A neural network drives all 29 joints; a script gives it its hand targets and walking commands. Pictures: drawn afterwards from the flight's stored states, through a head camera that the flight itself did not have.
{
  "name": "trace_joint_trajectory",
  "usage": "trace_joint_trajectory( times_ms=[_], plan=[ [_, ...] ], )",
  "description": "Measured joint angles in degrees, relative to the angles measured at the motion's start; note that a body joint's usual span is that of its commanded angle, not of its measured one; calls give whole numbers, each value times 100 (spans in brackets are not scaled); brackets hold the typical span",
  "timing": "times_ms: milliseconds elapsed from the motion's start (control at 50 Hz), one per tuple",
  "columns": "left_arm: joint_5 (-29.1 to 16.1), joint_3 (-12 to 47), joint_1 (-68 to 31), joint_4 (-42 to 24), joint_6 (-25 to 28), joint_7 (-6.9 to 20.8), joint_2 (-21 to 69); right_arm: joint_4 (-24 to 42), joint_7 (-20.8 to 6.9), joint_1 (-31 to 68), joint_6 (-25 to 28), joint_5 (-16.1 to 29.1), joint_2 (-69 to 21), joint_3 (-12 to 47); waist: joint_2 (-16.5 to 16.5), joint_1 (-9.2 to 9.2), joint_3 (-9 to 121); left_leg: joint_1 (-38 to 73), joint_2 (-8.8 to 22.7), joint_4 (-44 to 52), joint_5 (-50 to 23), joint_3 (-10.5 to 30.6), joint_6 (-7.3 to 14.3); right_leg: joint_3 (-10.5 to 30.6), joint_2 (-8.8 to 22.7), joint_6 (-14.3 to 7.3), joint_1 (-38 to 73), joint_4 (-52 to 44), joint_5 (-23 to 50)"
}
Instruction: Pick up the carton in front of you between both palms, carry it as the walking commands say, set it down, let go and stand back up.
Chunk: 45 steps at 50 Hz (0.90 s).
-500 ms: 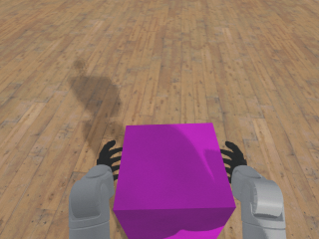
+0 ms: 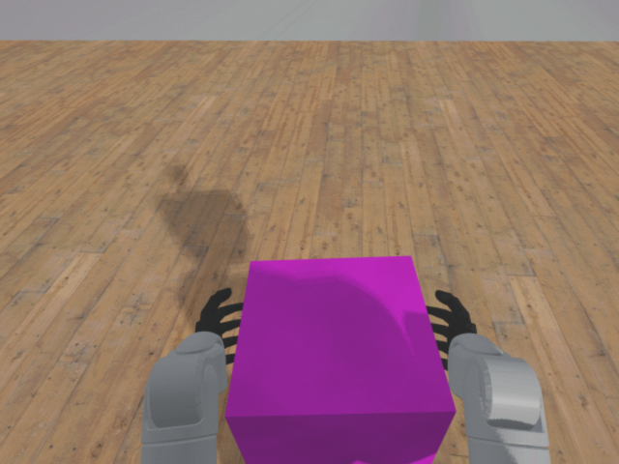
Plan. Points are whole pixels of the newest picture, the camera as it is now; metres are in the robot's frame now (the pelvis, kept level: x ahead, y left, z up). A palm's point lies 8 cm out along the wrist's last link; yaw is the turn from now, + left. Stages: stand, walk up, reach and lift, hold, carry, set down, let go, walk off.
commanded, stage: carry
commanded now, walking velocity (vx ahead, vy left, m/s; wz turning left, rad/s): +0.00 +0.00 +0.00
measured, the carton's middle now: (334, 378) +0.26 +0.00 +0.00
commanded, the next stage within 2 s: hold in 1.22 s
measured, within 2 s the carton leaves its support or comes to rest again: neither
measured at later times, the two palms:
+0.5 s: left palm (215, 366) +0.26 +0.15 +0.04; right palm (456, 369) +0.26 -0.15 +0.04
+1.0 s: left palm (209, 375) +0.24 +0.15 +0.05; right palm (456, 378) +0.24 -0.15 +0.04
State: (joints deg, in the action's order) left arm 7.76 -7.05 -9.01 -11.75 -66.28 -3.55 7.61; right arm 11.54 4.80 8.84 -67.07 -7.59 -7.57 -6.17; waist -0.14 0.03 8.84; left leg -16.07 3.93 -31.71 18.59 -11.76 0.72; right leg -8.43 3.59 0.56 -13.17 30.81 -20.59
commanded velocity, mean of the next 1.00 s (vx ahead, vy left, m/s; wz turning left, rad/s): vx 0.00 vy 0.00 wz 0.00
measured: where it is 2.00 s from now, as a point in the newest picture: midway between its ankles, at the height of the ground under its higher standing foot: outside the picture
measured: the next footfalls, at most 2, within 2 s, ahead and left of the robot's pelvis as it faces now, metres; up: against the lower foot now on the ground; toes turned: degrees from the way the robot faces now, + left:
none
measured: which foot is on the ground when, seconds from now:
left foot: down 0.00-1.00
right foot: down 0.00-1.00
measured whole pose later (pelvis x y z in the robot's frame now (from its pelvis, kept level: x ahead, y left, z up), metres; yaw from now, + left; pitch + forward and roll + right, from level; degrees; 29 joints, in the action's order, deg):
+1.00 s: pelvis -0.05 +0.00 +0.00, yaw +0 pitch +2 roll +0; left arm 14.1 -10.8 -12.7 9.7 -41.9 -0.1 8.2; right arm -10.4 1.1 12.4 -42.4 -13.6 -8.1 -10.0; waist 0.1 -0.1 6.3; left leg -17.7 3.7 -29.3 13.5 -11.7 1.8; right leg -8.7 3.5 0.1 -15.1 29.2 -15.9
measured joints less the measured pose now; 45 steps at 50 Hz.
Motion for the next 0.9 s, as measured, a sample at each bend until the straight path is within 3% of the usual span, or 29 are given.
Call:
trace_joint_trajectory(
  times_ms=[240,500,580,900],
  plan=[
    [191,53,156,607,934,135,-16,-624,-158,-172,955,-197,17,54,15,-13,-122,10,11,-5,-60,17,6,-17,-9,-31,8,25,39],
    [688,-426,-395,2348,2350,359,65,-2391,-389,408,2358,-676,-66,-430,20,-16,-194,18,-3,220,-345,8,44,-23,-27,-59,-2,-164,310],
    [758,-588,-568,2600,2680,381,102,-2650,-405,577,2698,-743,-102,-591,19,-9,-257,-36,-7,254,-420,8,61,-26,-27,-64,-60,-187,380],
    [632,-376,-363,2174,2438,347,60,-2213,-368,350,2467,-607,-56,-386,24,-13,-235,-145,-21,238,-481,6,97,-24,-6,-50,-176,-153,438]
  ],
)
